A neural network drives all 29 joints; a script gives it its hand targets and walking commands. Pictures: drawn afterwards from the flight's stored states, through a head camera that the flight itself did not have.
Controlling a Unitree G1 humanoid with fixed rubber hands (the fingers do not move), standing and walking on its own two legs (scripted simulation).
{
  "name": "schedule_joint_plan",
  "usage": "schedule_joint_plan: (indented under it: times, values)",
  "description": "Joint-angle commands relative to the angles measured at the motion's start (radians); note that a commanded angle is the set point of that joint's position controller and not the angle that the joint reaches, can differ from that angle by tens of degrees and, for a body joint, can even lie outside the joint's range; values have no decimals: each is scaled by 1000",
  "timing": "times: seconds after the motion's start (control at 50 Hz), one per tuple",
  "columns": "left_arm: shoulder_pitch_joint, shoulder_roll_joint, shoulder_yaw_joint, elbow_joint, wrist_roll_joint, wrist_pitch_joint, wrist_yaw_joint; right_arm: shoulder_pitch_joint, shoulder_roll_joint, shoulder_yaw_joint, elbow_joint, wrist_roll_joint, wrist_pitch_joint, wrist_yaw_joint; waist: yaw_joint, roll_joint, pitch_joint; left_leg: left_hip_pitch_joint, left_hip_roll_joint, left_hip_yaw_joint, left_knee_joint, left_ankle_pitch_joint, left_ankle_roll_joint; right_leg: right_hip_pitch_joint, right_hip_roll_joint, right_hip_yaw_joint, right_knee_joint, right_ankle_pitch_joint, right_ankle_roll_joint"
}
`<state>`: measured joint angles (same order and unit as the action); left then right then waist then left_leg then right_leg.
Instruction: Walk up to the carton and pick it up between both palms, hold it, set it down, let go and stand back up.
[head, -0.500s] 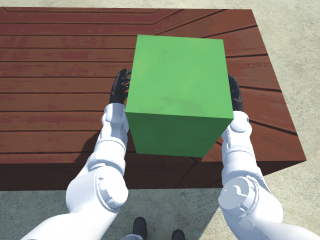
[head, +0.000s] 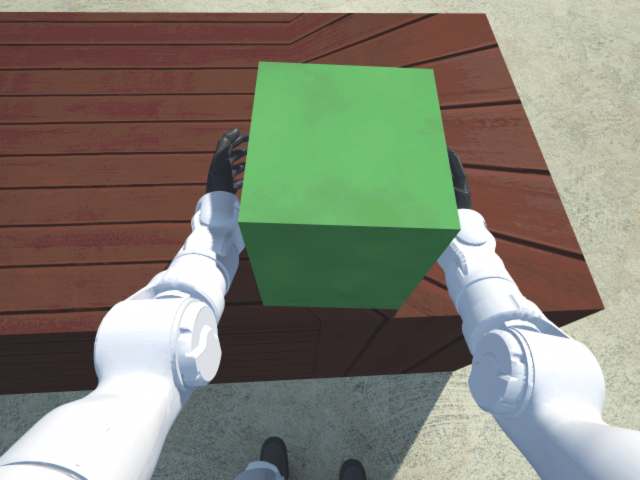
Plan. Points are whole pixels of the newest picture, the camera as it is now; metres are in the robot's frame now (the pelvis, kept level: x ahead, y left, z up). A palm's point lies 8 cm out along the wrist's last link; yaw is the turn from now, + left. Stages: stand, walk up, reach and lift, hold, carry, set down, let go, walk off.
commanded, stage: set down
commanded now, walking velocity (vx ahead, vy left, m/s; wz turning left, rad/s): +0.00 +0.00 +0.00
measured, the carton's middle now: (338, 201) +0.45 +0.01 +0.02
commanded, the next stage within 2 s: none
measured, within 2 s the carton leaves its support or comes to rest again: neither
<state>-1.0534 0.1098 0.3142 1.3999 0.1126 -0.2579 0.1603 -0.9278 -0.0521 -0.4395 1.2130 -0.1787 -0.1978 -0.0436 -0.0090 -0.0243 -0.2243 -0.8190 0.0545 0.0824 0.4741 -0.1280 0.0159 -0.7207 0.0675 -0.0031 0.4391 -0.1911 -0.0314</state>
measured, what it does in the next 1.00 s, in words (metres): stands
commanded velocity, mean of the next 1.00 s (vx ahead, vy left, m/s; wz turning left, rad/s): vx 0.00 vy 0.00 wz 0.00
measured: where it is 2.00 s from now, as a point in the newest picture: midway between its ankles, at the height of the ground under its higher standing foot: outside the picture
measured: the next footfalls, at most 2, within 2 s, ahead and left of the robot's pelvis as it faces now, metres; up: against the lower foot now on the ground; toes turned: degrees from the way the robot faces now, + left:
none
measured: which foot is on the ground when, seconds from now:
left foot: down 0.00-1.00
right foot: down 0.00-1.00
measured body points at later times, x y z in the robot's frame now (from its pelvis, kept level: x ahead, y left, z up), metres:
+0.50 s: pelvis -0.02 -0.01 -0.02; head +0.12 +0.02 +0.41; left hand +0.48 +0.20 +0.04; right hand +0.49 -0.17 +0.05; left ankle +0.03 +0.11 -0.73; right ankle -0.02 -0.10 -0.73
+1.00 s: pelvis -0.02 +0.00 +0.00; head +0.06 +0.03 +0.44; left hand +0.48 +0.21 +0.15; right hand +0.49 -0.17 +0.16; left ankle +0.03 +0.11 -0.73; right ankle -0.02 -0.10 -0.73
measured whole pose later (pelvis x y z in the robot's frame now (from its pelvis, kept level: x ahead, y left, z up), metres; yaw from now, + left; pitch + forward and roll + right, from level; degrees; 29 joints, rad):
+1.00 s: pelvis -0.02 +0.00 +0.00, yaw +2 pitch +24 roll -2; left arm -1.32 0.32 -0.12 1.44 -0.33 -0.01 0.10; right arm -1.22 -0.33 -0.02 1.33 0.33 0.05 -0.02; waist -0.03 -0.03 -0.28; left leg -0.81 0.04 0.05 0.49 -0.10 0.02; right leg -0.71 0.06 -0.04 0.48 -0.19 -0.03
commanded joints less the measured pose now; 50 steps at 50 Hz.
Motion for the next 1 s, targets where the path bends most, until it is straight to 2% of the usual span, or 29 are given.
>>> schedule_joint_plan:
  times: [0.0,0.08,0.16,0.2,0.26,0.32,0.36,0.38,0.4,0.42,0.44,0.48,0.5,0.52,0.6,0.62,0.64,0.66,0.68,0.72,0.76,0.78,0.8,0.82,0.84,0.88,0.9,0.92,0.98]
  values:
    - [-591,173,-187,-64,-203,-77,8,-592,-209,193,-150,176,-51,-20,33,55,-985,608,6,-26,163,387,-55,148,-33,-36,54,324,46]
    - [-634,211,-297,51,-329,-90,-22,-642,-292,295,-55,296,-44,-34,20,63,-985,618,5,-61,226,458,-65,34,-35,-45,104,424,62]
    - [-639,217,-329,45,-353,-104,-66,-634,-339,318,-4,336,-70,-23,-12,82,-1019,741,19,-90,278,591,-71,-89,-31,-64,105,469,77]
    - [-652,214,-339,26,-362,-107,-81,-645,-350,337,14,367,-78,-8,-7,95,-999,746,18,-93,281,634,-73,-132,-29,-75,106,499,74]
    - [-648,238,-333,36,-361,-105,-104,-657,-366,364,23,383,-81,9,0,45,-999,616,6,-72,258,551,-67,-4,-39,-54,123,565,86]
    - [-695,268,-354,-9,-379,-110,-112,-680,-376,366,-14,405,-77,16,-22,38,-1041,524,-5,-65,218,453,-51,108,-49,-41,157,614,97]
    - [-721,284,-365,-44,-394,-104,-107,-709,-388,385,-34,429,-69,23,-7,35,-1073,520,-9,-58,215,413,-47,116,-47,-41,159,574,106]
    - [-741,299,-378,-57,-412,-103,-104,-716,-398,382,-56,433,-62,26,-16,35,-1100,502,-11,-55,205,386,-48,125,-45,-44,152,547,102]
    - [-754,302,-384,-52,-414,-98,-102,-739,-393,391,-66,438,-55,28,-1,42,-1103,482,-15,-49,204,358,-49,138,-49,-37,160,537,104]
    - [-762,311,-392,-55,-423,-89,-99,-750,-405,396,-82,448,-44,30,-5,47,-1112,473,-17,-51,199,338,-48,148,-51,-39,163,530,99]
    - [-770,317,-392,-63,-424,-80,-96,-757,-406,400,-99,458,-38,30,4,48,-1109,483,-19,-47,202,341,-48,138,-47,-40,167,531,100]
    - [-799,314,-404,-111,-432,-66,-86,-790,-433,381,-153,462,-38,27,-4,71,-1206,530,-14,-51,216,392,-57,135,-42,-49,172,553,95]
    - [-813,314,-414,-124,-436,-52,-83,-784,-448,376,-139,455,-27,27,-13,84,-1201,556,-15,-54,221,386,-64,106,-37,-55,168,529,89]
    - [-808,315,-413,-126,-439,-32,-79,-781,-444,384,-128,465,-11,25,-3,83,-1175,565,-14,-54,217,386,-68,104,-34,-57,162,514,85]
    - [-827,324,-422,-134,-448,27,-72,-814,-461,379,-122,473,36,23,-4,64,-1135,563,-19,-54,204,335,-57,112,-32,-56,153,468,88]
    - [-832,331,-411,-147,-443,40,-69,-821,-468,387,-134,488,47,24,-4,65,-1136,570,-16,-57,201,351,-54,123,-34,-52,151,500,84]
    - [-837,319,-432,-142,-452,59,-69,-830,-472,385,-107,489,65,23,-18,68,-1116,601,-16,-62,196,353,-54,97,-34,-59,143,490,84]
    - [-828,325,-413,-128,-446,79,-67,-823,-476,392,-86,498,81,23,-9,63,-1073,615,-13,-68,191,351,-56,91,-29,-62,131,476,79]
    - [-845,330,-419,-132,-431,95,-67,-826,-494,380,-54,486,95,23,-21,79,-1052,636,-14,-70,179,350,-58,83,-30,-56,111,456,76]
    - [-827,334,-419,-121,-440,122,-64,-842,-487,403,-86,502,111,21,-10,50,-1032,646,-14,-70,160,323,-49,112,-29,-59,96,443,80]
    - [-809,332,-403,-114,-427,153,-62,-844,-485,403,-102,504,137,23,5,47,-977,642,-16,-70,130,298,-51,126,-33,-59,72,415,77]
    - [-820,335,-417,-118,-439,166,-59,-846,-491,392,-92,497,147,24,-8,34,-956,652,-15,-75,113,278,-44,132,-34,-59,61,396,78]
    - [-837,330,-423,-114,-445,174,-58,-848,-488,391,-82,496,160,25,-9,50,-931,650,-15,-73,101,247,-47,127,-40,-59,51,376,71]
    - [-837,332,-425,-113,-449,182,-58,-847,-480,398,-76,502,172,26,-8,40,-896,643,-11,-78,96,252,-41,135,-44,-54,45,379,68]
    - [-838,326,-450,-101,-455,187,-62,-842,-483,387,-42,495,182,26,-29,52,-863,644,-13,-78,95,244,-40,125,-46,-51,40,376,72]
    - [-831,340,-424,-122,-447,186,-61,-848,-470,414,-74,505,186,27,5,37,-890,656,-16,-73,84,256,-36,153,-47,-49,35,399,70]
    - [-824,330,-439,-117,-449,184,-62,-826,-455,410,-59,502,191,26,-8,53,-873,662,-15,-76,74,241,-42,151,-48,-48,34,375,72]
    - [-816,341,-430,-129,-437,189,-63,-828,-458,411,-65,507,195,27,-1,55,-849,672,-13,-77,69,250,-41,143,-48,-54,21,359,72]
    - [-818,340,-424,-174,-428,226,-57,-819,-493,392,-59,506,211,27,-11,74,-823,761,-5,-86,68,276,-57,100,-39,-70,-14,320,58]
